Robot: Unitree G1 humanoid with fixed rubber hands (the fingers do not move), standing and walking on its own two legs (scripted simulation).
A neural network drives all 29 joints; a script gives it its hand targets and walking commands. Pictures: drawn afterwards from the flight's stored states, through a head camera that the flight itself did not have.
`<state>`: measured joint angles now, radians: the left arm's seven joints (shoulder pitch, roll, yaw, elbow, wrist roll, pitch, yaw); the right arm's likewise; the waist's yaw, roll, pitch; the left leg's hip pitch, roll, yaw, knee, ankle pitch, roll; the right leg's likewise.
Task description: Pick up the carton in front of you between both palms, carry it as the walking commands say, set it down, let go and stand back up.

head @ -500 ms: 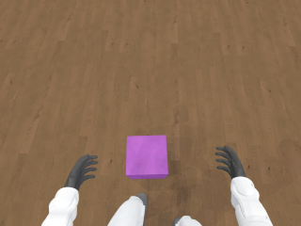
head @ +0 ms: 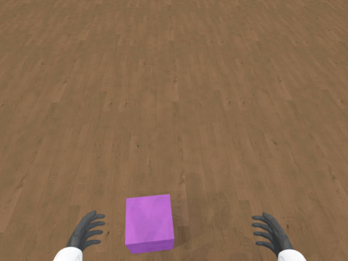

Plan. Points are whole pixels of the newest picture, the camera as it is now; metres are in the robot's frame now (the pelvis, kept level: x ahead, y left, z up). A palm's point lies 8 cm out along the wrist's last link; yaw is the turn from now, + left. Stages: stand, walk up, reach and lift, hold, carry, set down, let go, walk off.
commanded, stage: let go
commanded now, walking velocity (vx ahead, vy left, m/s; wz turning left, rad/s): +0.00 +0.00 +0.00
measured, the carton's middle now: (150, 224) +0.36 +0.11 -0.65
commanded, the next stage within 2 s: stand in 0.20 s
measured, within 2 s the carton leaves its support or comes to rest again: neither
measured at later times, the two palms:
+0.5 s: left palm out of the picture +0.13 +0.31 -0.10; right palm (299, 260) +0.14 -0.27 -0.07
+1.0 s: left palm out of the picture +0.11 +0.32 -0.11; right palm out of the picture +0.12 -0.27 -0.09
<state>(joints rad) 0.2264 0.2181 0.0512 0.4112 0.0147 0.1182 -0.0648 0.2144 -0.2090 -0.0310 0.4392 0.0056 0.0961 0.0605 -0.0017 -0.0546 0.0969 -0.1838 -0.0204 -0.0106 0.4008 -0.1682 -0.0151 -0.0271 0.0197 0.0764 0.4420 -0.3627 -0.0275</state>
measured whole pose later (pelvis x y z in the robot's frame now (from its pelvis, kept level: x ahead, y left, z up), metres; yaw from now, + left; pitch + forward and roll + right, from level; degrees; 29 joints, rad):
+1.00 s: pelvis +0.01 +0.03 +0.00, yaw -1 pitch -1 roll +0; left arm 0.24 0.38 0.02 0.79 0.03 0.01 0.03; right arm 0.13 -0.33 -0.03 0.91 -0.03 0.00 -0.02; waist 0.00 -0.05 0.02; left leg -0.24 -0.02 0.02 0.49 -0.23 0.03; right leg -0.04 0.01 0.10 0.43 -0.36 0.01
